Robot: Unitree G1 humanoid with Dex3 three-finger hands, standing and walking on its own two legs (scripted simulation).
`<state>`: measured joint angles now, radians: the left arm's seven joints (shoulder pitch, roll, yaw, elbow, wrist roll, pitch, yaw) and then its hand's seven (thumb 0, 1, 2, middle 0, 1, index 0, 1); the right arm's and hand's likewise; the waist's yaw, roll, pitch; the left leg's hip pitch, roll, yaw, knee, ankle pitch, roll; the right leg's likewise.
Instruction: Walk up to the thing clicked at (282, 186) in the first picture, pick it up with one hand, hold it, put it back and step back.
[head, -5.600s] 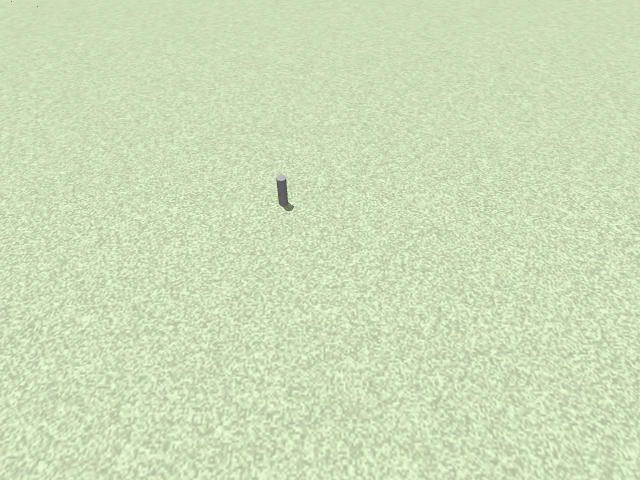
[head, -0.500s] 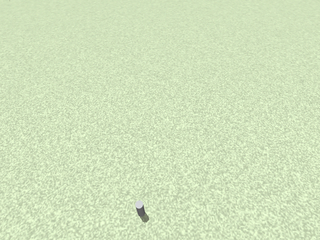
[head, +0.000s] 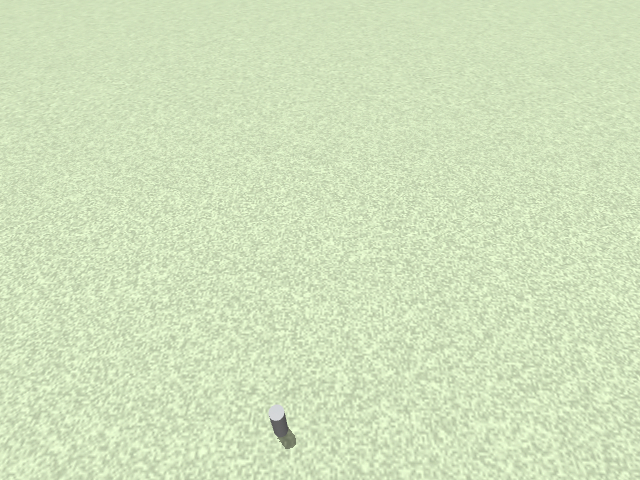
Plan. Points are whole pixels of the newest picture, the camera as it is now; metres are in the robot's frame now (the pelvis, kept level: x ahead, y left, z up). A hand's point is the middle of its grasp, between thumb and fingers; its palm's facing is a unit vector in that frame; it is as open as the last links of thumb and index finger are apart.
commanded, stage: walk up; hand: left
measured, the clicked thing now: (278, 421) +0.41 +0.15 -0.71
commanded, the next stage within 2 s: stand in 0.14 s
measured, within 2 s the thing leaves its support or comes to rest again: neither
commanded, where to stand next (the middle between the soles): +0.07 +0.01 m, yaw +0 degrees
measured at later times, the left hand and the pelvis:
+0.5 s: hand out of the picture +0.07 +0.25 -0.15, palm faces -0.02 -0.94 -0.34, open 7.4 cm; pelvis +0.00 +0.00 +0.00, yaw +0 degrees
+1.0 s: hand out of the picture +0.07 +0.24 -0.16, palm faces -0.03 -0.94 -0.34, open 7.4 cm; pelvis +0.00 -0.01 +0.00, yaw +0 degrees
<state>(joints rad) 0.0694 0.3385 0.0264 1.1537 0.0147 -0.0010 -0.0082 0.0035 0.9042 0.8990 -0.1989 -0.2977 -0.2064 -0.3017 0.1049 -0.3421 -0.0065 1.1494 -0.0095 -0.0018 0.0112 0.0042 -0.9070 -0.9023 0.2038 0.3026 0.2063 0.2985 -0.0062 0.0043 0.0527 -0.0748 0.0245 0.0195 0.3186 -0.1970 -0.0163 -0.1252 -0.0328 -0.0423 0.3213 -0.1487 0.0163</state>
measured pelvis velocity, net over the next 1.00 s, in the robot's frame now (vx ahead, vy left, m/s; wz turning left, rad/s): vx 0.00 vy -0.01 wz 0.00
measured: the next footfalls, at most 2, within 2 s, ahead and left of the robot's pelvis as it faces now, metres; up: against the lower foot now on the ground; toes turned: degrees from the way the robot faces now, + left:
none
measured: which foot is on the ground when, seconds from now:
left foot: down 0.00-1.00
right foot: down 0.00-1.00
